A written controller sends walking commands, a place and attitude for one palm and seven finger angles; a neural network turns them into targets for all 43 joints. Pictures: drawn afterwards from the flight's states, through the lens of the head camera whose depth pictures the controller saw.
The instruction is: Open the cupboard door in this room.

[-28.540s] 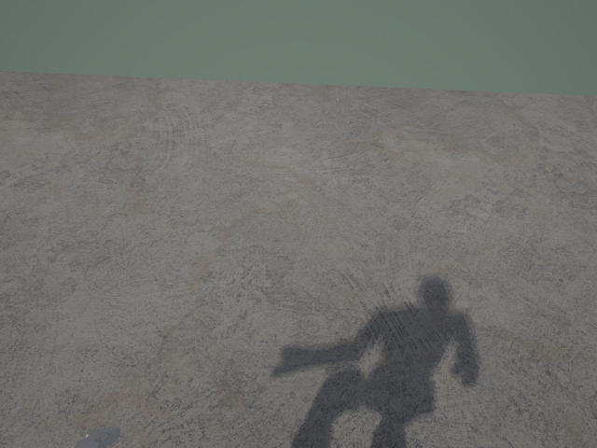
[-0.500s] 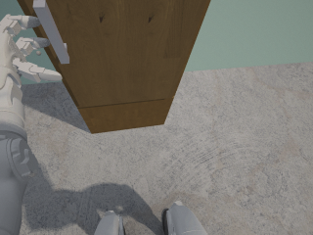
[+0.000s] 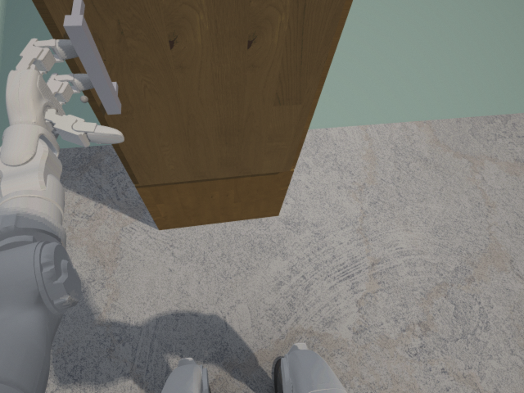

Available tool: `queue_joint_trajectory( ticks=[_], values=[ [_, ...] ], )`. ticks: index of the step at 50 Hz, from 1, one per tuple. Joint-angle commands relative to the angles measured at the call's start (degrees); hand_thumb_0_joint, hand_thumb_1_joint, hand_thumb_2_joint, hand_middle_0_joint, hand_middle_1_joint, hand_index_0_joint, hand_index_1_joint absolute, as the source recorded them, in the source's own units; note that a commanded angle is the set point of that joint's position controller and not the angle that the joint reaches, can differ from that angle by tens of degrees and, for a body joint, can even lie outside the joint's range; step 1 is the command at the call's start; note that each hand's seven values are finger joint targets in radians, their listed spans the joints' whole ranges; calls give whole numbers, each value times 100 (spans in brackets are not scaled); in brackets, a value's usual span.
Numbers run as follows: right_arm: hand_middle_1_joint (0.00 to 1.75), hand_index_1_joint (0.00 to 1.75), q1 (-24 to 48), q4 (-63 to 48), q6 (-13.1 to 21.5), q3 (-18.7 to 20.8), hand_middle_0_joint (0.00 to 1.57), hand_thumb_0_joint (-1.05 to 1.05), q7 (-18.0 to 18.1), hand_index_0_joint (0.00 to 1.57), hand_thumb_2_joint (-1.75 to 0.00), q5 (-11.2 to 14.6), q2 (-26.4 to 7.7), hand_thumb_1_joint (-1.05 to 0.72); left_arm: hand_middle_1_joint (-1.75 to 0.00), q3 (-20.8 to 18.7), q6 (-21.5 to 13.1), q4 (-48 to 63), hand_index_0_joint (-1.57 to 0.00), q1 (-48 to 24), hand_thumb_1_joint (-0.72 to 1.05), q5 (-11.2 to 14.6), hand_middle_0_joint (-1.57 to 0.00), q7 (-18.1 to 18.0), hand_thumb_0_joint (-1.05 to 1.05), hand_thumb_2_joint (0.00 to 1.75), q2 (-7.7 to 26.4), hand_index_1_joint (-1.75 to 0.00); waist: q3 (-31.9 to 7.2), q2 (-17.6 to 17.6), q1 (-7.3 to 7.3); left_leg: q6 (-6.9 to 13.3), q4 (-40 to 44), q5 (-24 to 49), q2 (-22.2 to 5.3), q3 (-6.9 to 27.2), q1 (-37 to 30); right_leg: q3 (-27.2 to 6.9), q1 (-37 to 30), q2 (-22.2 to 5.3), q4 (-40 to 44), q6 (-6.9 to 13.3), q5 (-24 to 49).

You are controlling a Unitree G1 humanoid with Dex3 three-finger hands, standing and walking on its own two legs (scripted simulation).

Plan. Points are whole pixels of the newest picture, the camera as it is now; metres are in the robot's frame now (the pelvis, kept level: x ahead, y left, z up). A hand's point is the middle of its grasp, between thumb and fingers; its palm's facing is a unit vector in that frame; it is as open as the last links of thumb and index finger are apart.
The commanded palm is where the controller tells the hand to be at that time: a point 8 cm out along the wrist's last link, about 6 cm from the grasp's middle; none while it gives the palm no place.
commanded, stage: slide the fingers in behind the handle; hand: left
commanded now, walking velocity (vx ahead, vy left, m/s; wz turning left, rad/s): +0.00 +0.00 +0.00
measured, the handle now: (98, 62) +0.59 +0.20 +0.09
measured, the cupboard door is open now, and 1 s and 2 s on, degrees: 0 0 6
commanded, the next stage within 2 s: close the thumb around the handle in 0.74 s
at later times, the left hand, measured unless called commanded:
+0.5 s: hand (107, 94) +0.54 +0.19 +0.09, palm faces +0.04 -1.00 +0.00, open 14.0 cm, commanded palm +0.52 +0.22 +0.09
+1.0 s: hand (103, 96) +0.53 +0.19 +0.09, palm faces +0.05 -1.00 +0.01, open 13.3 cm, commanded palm +0.51 +0.22 +0.09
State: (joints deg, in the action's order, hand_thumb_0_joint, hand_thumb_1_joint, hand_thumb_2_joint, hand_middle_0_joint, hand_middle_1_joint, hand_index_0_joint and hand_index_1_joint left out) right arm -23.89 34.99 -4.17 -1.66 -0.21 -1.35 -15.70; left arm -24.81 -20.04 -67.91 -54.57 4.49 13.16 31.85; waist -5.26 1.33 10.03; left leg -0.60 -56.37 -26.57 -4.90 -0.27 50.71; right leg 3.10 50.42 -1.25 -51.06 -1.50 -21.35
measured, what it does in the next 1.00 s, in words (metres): stands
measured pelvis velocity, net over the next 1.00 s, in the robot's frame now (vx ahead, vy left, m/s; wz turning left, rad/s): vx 0.01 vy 0.01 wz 0.00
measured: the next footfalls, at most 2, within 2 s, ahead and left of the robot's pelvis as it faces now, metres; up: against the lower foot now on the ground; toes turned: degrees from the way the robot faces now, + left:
none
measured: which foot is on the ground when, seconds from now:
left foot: down 0.00-1.00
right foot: down 0.00-1.00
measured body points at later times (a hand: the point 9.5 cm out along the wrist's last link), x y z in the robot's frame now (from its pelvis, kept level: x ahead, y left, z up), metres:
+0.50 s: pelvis -0.01 +0.01 -0.01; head +0.14 +0.03 +0.42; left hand +0.53 +0.24 +0.09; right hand -0.02 -0.26 -0.11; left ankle -0.01 +0.12 -0.68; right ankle +0.02 -0.14 -0.68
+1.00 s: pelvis +0.01 +0.01 +0.00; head +0.14 +0.03 +0.43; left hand +0.52 +0.24 +0.09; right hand +0.00 -0.25 -0.11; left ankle -0.01 +0.12 -0.68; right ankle +0.02 -0.14 -0.68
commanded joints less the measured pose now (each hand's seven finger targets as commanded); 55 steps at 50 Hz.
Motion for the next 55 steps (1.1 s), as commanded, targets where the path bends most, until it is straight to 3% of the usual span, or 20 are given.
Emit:
queue_joint_trajectory(
  ticks=[1,5,8,9,11,13,15,18,22,25,30,31,36,42,47,48,50,51,53,55],
  values=[
    [30,30,-1043,-98,116,367,20,0,69,20,-90,-43,-970,-90,-120,170,-446,1112,-30,-2903,-50,-18,-30,-20,0,30,1061,-120,-2490,709,281,168,508,2105,315,185,-1843,-14,-968,394,424,185,1601],
    [30,30,-1043,-70,156,364,20,0,81,20,-90,-55,-988,-90,-120,164,-460,1086,-30,-3059,-50,-71,-30,-37,0,30,1133,-120,-2650,741,302,182,473,2055,331,176,-1777,-48,-1037,373,397,187,1630],
    [30,30,-1046,-57,198,359,20,0,60,20,-90,-66,-959,-90,-120,475,-470,1157,-30,-3190,-50,-18,-30,-3,0,30,702,-120,-2678,876,352,164,481,2140,329,232,-2017,7,-848,383,387,218,1549],
    [30,30,-1041,-42,197,380,20,0,60,20,-90,-71,-985,-90,-120,369,-467,1111,-30,-3084,-50,-22,-30,-8,0,30,795,-120,-2786,912,302,138,468,2157,316,241,-2084,13,-810,377,380,216,1520],
    [30,30,-1030,-1,202,354,20,0,65,20,-90,-67,-997,-90,-120,479,-407,972,-30,-3271,-50,-22,-30,-41,0,30,721,-120,-2546,739,399,150,482,1906,310,268,-1909,24,-685,380,415,208,1317],
    [30,30,-1052,16,247,353,20,0,61,20,-90,-81,-968,-90,-120,785,-398,992,-30,-3515,-50,-16,-30,-77,0,30,319,-120,-2442,876,522,148,502,1839,310,307,-2031,64,-450,385,417,221,1167],
    [30,30,-1075,81,271,351,20,0,56,20,-90,-89,-1001,-90,-120,725,-330,722,-30,-3510,-50,-41,-30,-138,0,30,384,-120,-2294,704,539,147,495,1635,306,336,-1848,68,-357,374,433,209,1008],
    [30,30,-1140,100,311,359,20,0,43,20,-90,-134,-999,-90,-120,863,-366,899,-30,-3762,-50,-79,-30,-207,0,30,236,-120,-2589,981,561,130,463,1800,318,374,-2075,87,-261,359,355,239,1051],
    [30,30,-1192,113,304,335,20,0,17,20,-90,-157,-1022,-90,-120,510,-321,679,-30,-3599,-50,-63,-30,-255,0,30,565,-120,-2652,801,474,132,424,1992,308,371,-1960,93,-435,372,330,235,1206],
    [30,30,-1196,8,264,307,20,0,6,20,-90,-173,-1005,-90,-120,148,-393,879,-30,-3494,-50,-134,-30,-348,0,30,1024,-120,-2972,1024,282,114,389,2404,315,349,-2025,80,-644,363,217,253,1509],
    [30,30,-1164,-233,166,310,20,0,-55,20,-90,-177,-952,-90,-120,-421,-539,1235,-30,-2956,-50,-328,-30,-665,0,30,1682,-120,-3231,854,27,138,337,2832,332,210,-1794,16,-1287,384,118,220,2191],
    [30,30,-1136,-267,157,313,20,0,-65,20,-90,-157,-931,-90,-120,-247,-527,1224,-30,-2867,-50,-353,-30,-650,0,30,1494,-120,-3100,797,65,144,376,2760,334,178,-1720,18,-1331,388,148,208,2209],
    [30,30,-1148,-314,86,352,20,0,-7,20,-90,-86,-967,-90,-120,-403,-431,1244,-30,-2663,-50,-187,-30,-458,0,30,1592,-120,-3040,562,54,168,468,2619,347,69,-1552,-49,-1704,406,255,190,2429],
    [30,30,-1180,-162,91,410,20,0,2,20,-90,-78,-941,-90,-120,145,-482,1429,-30,-2633,-50,-31,-30,-196,0,30,841,-120,-2940,808,193,112,457,3035,268,178,-2220,47,-1137,440,317,199,2258],
    [30,30,-1185,-53,70,405,20,0,3,20,-90,-71,-962,-90,-123,222,-295,888,-32,-2635,-22,32,-32,-204,0,42,651,-123,-2394,606,274,123,491,2606,291,187,-1907,84,-897,421,374,199,1922],
    [30,30,-1201,-58,73,394,20,0,20,20,-90,-80,-981,-90,-124,82,-334,1031,-32,-2784,-16,0,-32,-252,0,44,882,-124,-2442,665,227,126,501,2659,294,222,-1940,81,-936,414,338,217,1930],
    [30,30,-1129,-93,88,397,20,0,0,20,-90,-92,-923,-90,-125,233,-389,1199,-33,-2903,-5,-90,-33,-350,0,49,737,-125,-2621,1005,209,87,473,2833,301,236,-2145,76,-814,394,295,219,1919],
    [30,30,-1118,-82,108,392,20,0,-13,20,-90,-113,-916,-90,-125,307,-441,1297,-34,-3020,0,-103,-34,-399,0,52,653,-125,-2645,964,247,84,445,2840,290,267,-2188,86,-748,395,282,216,1881],
    [30,30,-1120,-90,124,394,20,0,-1,20,-90,-133,-948,-90,-127,41,-577,1399,-34,-3111,12,-148,-34,-519,0,56,1020,-127,-2783,778,229,103,406,2822,286,291,-2144,71,-864,399,230,215,1918],
    [30,30,-1062,-103,135,380,20,0,-15,20,-90,-128,-918,-90,-128,136,-606,1273,-35,-3126,23,-174,-35,-584,0,61,871,-128,-2835,794,255,102,388,2755,314,267,-2068,59,-906,389,209,200,1948]
  ],
)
